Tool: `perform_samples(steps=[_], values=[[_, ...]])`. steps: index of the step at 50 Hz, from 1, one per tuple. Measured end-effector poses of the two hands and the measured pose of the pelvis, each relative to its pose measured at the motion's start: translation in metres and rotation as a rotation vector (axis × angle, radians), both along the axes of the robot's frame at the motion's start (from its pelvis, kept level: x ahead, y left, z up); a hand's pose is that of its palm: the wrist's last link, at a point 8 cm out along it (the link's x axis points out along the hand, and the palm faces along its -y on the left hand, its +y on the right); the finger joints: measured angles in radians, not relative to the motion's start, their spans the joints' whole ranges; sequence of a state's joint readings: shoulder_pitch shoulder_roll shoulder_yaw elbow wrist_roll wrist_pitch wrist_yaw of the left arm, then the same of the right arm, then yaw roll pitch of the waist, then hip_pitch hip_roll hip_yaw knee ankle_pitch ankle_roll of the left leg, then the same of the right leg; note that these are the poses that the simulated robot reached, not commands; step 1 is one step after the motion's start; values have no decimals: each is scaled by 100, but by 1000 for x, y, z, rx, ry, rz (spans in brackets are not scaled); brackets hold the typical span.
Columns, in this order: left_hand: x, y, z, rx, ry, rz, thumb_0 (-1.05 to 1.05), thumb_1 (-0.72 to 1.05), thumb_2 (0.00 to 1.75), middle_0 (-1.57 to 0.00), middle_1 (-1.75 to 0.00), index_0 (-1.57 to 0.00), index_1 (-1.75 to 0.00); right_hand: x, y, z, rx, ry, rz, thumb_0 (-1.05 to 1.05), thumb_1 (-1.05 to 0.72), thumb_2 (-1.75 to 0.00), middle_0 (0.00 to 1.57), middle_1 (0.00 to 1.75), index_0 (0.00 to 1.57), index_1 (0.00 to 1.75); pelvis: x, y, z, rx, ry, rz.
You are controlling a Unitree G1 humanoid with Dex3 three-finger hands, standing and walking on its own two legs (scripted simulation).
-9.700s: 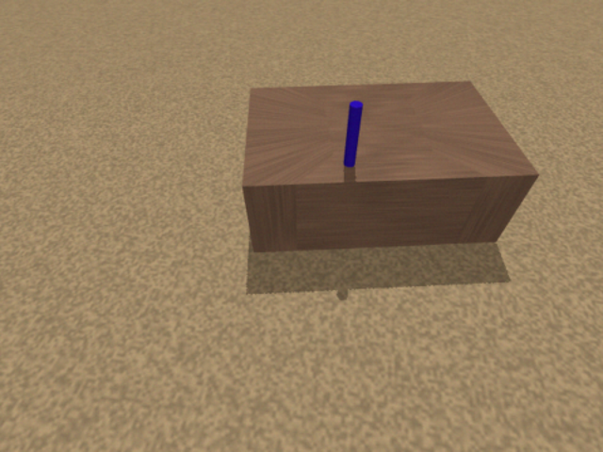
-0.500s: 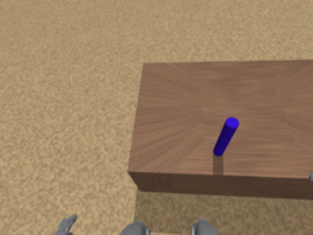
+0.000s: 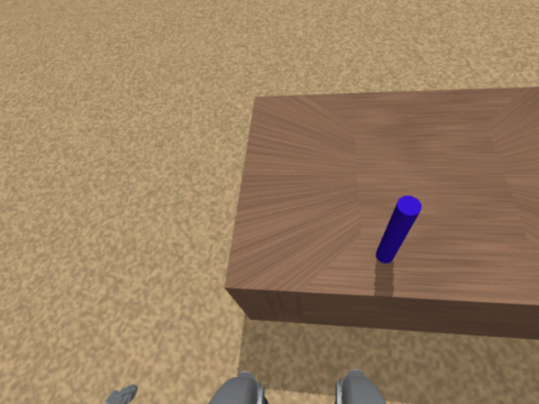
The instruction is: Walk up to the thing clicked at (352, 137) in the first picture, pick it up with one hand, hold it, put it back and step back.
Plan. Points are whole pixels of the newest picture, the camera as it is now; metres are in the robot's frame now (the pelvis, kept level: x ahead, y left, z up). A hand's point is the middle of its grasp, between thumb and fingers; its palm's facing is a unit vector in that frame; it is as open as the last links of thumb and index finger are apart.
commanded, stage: go down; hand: right
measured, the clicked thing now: (395, 234) +0.46 -0.20 -0.20
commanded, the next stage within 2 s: approach in 0.08 s
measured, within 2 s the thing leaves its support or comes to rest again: neither
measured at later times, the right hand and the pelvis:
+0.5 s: hand (533, 233) +0.39 -0.36 -0.04, palm faces +0.11 +0.99 -0.04, open 17.7 cm; pelvis -0.02 +0.00 -0.06, yaw +1 degrees
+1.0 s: hand (430, 258) +0.43 -0.27 -0.25, palm faces +0.07 +1.00 +0.01, open 17.5 cm; pelvis -0.08 +0.01 -0.27, yaw +5 degrees
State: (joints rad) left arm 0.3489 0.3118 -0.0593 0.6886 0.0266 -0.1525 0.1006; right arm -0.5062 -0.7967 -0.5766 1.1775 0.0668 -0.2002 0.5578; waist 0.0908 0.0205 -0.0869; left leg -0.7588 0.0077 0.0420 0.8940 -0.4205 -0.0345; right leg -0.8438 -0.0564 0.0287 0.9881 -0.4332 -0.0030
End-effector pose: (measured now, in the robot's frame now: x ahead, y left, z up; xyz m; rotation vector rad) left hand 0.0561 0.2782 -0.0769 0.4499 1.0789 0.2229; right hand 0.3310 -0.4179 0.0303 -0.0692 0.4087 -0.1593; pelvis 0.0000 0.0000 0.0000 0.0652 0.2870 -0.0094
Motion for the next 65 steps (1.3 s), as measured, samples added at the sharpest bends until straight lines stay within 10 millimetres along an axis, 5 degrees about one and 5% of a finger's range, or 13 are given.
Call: perform_samples(steps=[14, 19, 25, 35, 45, 54, 65], values=[[1, -6, -1, -5, 15, -20, 1, 91, 90, -20, -30, -20, -30, 8, -9, 3, 2, -60, -7, -1, 59, -7, 4, 6, 4, 6, -2, -3, -3, 6, 14, -4], [1, -4, -13, 0, 18, -43, 1, 90, 91, -20, -30, -20, -31, 15, -8, -13, 17, -103, -3, -1, 59, -8, 3, 6, 3, 6, -7, -4, -18, 8, 60, 3], [2, 1, -57, 11, 32, -85, 1, 88, 91, -20, -30, -20, -31, 29, 11, -63, 30, -270, 46, -1, 60, -9, 3, 7, 3, 6, -18, -3, -64, 12, 161, 20], [4, -3, -172, 18, 41, -123, 1, 89, 91, -19, -29, -19, -30, 65, 43, -179, 82, -486, 76, -1, 57, -6, 5, 5, 4, 5, -43, 5, -174, 37, 287, 42], [-41, -7, -269, -66, 159, -65, 1, 90, 91, -19, -29, -19, -30, 81, 72, -261, 67, -370, 99, -1, 54, -5, 6, 5, 5, 5, -67, 7, -249, 45, 317, 63], [-75, 1, -299, -98, 175, 10, 1, 90, 90, -20, -29, -20, -30, 65, 106, -280, 69, -409, 85, -1, 53, -4, 6, 4, 5, 4, -84, 13, -280, 32, 295, 69], [-75, 19, -291, -67, 151, 46, 1, 91, 89, -20, -29, -20, -29, 77, 142, -277, 69, -384, 71, -1, 47, -3, 7, 4, 5, 4, -87, 17, -275, 16, 309, 68]])
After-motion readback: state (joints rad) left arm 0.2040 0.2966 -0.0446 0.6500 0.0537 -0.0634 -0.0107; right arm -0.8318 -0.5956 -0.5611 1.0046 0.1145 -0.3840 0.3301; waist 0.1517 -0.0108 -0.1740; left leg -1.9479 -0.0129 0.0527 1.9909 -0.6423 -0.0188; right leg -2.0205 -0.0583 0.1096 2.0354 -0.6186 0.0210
